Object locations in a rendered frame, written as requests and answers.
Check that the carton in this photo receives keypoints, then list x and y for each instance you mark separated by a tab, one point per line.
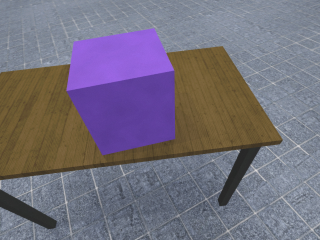
123	87

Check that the table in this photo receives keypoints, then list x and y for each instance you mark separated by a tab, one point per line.
41	131

